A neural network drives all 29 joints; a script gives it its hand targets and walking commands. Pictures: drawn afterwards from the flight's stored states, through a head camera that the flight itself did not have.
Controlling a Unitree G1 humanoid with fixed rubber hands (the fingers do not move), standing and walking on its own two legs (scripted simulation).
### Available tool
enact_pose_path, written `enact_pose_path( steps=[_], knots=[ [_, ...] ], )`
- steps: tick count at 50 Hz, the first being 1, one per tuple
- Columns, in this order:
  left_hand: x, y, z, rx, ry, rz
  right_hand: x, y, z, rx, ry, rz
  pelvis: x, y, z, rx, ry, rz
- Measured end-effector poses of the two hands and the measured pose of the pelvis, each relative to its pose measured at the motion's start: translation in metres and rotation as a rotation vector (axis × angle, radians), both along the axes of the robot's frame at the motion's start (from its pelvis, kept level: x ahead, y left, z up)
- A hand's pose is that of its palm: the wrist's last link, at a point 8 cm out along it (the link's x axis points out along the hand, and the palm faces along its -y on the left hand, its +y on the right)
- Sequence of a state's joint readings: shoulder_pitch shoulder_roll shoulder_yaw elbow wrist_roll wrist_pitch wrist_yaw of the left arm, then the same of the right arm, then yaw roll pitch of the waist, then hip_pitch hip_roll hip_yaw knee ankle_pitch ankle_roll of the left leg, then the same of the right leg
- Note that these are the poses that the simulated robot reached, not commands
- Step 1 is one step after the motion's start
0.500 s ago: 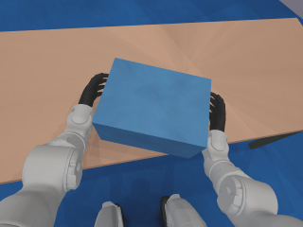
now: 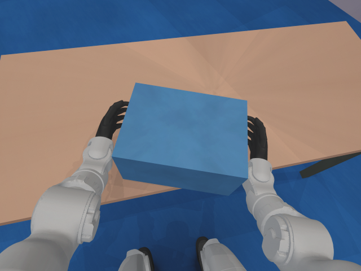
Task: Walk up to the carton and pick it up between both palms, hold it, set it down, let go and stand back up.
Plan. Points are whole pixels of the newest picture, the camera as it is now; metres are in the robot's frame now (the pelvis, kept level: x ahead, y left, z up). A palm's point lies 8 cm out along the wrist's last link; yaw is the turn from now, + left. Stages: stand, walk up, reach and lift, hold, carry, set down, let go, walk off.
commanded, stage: reach and lift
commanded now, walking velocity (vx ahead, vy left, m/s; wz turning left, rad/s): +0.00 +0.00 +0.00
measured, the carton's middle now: (183, 140) +0.40 -0.05 -0.05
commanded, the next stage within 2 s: none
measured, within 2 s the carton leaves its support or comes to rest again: neither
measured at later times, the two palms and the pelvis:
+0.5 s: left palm (98, 92) +0.45 +0.11 +0.10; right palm (282, 121) +0.36 -0.24 +0.08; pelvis +0.02 +0.01 +0.03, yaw +1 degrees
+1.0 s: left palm (76, 119) +0.40 +0.14 +0.09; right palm (270, 117) +0.37 -0.21 +0.09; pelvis +0.04 -0.01 +0.05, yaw +4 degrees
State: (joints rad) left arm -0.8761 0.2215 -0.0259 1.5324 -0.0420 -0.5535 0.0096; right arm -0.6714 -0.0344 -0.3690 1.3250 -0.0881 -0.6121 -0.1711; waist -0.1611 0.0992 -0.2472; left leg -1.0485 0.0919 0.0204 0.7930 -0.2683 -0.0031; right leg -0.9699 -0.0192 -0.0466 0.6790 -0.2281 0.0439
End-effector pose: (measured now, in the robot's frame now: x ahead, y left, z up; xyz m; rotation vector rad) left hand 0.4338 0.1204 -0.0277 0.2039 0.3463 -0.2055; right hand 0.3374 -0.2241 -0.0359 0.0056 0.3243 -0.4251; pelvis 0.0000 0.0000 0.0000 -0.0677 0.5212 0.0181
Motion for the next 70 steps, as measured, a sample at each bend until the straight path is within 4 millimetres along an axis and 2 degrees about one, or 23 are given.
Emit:
enact_pose_path(
  steps=[6, 13, 17, 24, 27, 30, 34, 40, 44, 52, 58, 64, 70],
  knots=[
    [-0.002, -0.004, 0.009, 0.014, 0.012, -0.006, -0.004, -0.003, 0.005, 0.007, 0.017, -0.002, -0.001, 0.002, 0.0, 0.008, -0.016, -0.003],
    [0.005, -0.012, 0.034, 0.02, -0.021, -0.02, -0.003, -0.009, 0.025, 0.033, -0.019, -0.022, 0.002, 0.006, 0.002, 0.01, -0.043, 0.0],
    [0.011, -0.016, 0.061, 0.017, -0.072, -0.022, 0.004, -0.012, 0.05, 0.056, -0.074, -0.031, 0.007, 0.008, 0.007, 0.011, -0.075, 0.002],
    [0.02, -0.015, 0.117, -0.004, -0.124, -0.004, 0.017, -0.014, 0.105, 0.079, -0.136, -0.03, 0.017, 0.011, 0.026, 0.025, -0.193, 0.014],
    [0.022, -0.012, 0.133, -0.025, -0.124, 0.013, 0.024, -0.012, 0.123, 0.058, -0.131, -0.015, 0.021, 0.01, 0.034, 0.035, -0.255, 0.013],
    [0.021, -0.006, 0.136, -0.046, -0.091, 0.034, 0.029, -0.008, 0.13, 0.041, -0.095, 0.008, 0.024, 0.009, 0.04, 0.042, -0.308, 0.01],
    [0.014, 0.003, 0.132, -0.061, -0.087, 0.06, 0.031, -0.001, 0.129, 0.043, -0.091, 0.034, 0.03, 0.006, 0.044, 0.043, -0.321, 0.018],
    [-0.007, 0.02, 0.111, -0.062, -0.041, 0.118, 0.028, 0.012, 0.111, 0.053, -0.043, 0.083, 0.037, 0.001, 0.047, 0.044, -0.34, 0.035],
    [-0.019, 0.025, 0.108, -0.058, -0.055, 0.146, 0.026, 0.016, 0.105, 0.061, -0.053, 0.114, 0.04, -0.002, 0.048, 0.048, -0.336, 0.056],
    [-0.034, 0.023, 0.13, -0.095, -0.119, 0.205, 0.029, 0.012, 0.129, 0.042, -0.115, 0.164, 0.041, -0.008, 0.05, 0.058, -0.354, 0.056],
    [-0.029, 0.025, 0.146, -0.102, -0.098, 0.207, 0.034, 0.014, 0.147, 0.011, -0.087, 0.172, 0.038, -0.012, 0.053, 0.067, -0.428, 0.035],
    [-0.033, 0.031, 0.174, -0.099, -0.173, 0.208, 0.032, 0.019, 0.173, 0.003, -0.158, 0.178, 0.039, -0.01, 0.054, 0.063, -0.459, 0.036],
    [-0.043, 0.04, 0.171, -0.133, -0.112, 0.252, 0.033, 0.028, 0.174, -0.006, -0.096, 0.207, 0.032, -0.008, 0.054, 0.071, -0.532, 0.027]
  ],
)
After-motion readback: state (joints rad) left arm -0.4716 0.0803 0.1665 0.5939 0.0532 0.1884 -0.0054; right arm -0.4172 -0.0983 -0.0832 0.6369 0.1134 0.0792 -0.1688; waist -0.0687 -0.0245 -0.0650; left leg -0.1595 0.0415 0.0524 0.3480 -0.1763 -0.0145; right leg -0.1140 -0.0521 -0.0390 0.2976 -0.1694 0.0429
